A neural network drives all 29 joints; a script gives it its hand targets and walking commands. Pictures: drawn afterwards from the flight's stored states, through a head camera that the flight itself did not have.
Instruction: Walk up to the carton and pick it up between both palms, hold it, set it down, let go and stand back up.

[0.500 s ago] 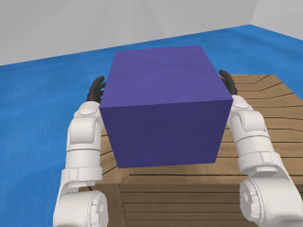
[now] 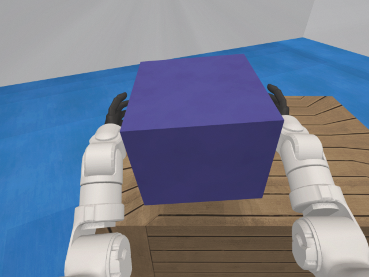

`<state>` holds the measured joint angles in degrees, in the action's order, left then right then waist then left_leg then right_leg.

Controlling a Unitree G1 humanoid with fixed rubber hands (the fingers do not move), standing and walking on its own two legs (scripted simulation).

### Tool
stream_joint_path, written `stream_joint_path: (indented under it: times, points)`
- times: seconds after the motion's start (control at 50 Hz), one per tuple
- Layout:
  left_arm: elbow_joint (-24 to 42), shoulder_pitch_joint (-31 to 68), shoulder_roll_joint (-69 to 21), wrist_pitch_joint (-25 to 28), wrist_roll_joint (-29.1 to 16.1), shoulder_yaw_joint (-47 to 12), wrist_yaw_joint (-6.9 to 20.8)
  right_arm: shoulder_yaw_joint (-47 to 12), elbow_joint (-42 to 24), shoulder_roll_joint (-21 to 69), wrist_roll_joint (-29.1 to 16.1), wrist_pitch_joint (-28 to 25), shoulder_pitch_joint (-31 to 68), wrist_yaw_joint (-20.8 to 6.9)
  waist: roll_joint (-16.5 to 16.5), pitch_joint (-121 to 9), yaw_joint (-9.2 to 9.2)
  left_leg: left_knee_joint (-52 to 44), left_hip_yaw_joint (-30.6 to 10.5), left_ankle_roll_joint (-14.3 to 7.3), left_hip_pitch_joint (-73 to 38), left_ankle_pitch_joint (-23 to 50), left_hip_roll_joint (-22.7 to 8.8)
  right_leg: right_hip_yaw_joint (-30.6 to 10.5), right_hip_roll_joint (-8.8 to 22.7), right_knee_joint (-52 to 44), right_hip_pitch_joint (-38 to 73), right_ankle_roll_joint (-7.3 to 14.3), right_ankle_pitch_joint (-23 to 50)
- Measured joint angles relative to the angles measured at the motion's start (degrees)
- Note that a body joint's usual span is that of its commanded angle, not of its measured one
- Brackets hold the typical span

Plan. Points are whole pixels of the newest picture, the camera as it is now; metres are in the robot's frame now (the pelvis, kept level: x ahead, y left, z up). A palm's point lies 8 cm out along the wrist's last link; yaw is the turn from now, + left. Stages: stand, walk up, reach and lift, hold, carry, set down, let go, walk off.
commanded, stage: hold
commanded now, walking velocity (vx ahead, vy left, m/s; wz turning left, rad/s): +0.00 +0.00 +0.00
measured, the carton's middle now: (197, 125) +0.39 -0.01 +0.18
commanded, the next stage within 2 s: set down in 0.58 s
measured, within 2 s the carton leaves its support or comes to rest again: neither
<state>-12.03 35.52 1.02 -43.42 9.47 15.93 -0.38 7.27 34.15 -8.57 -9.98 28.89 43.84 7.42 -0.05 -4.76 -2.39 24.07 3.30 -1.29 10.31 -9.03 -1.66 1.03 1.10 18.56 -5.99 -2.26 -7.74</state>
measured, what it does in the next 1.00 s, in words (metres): stands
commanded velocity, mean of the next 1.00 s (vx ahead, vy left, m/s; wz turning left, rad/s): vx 0.00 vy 0.00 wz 0.00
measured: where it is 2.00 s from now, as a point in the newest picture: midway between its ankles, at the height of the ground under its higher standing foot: outside the picture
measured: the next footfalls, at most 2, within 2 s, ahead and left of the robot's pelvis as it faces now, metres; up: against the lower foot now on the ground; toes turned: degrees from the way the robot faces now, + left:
none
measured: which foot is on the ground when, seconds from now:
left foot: down 0.00-1.00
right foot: down 0.00-1.00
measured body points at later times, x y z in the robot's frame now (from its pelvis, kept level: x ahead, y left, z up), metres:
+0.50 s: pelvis +0.01 +0.00 +0.00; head -0.06 +0.01 +0.44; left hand +0.38 +0.16 +0.20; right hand +0.39 -0.18 +0.21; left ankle +0.05 +0.10 -0.74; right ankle +0.03 -0.15 -0.74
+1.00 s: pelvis +0.01 +0.00 +0.00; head -0.04 +0.02 +0.45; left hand +0.40 +0.17 +0.18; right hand +0.41 -0.18 +0.18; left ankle +0.05 +0.10 -0.74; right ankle +0.03 -0.15 -0.74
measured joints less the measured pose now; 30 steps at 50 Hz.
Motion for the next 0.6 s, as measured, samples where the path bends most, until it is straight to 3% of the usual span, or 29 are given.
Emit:
stream_joint_path:
  times: [0.2,0.6]
  points:
    - [0.01,0.17,0.00,0.00,0.01,0.11,-0.43,0.00,1.52,0.00,0.00,-0.97,0.70,-0.37,0.02,1.12,-0.01,-0.01,0.00,0.00,-0.02,-0.25,0.00,-0.01,0.00,0.07,-0.03,0.00,-0.29]
    - [0.01,-0.75,0.00,-0.07,-0.26,-1.36,-0.45,0.00,-1.69,0.00,0.00,0.13,-2.30,0.01,0.01,-1.17,0.00,-0.02,0.00,0.04,-0.02,-0.51,0.00,-0.03,-0.01,-0.04,0.02,0.00,-0.51]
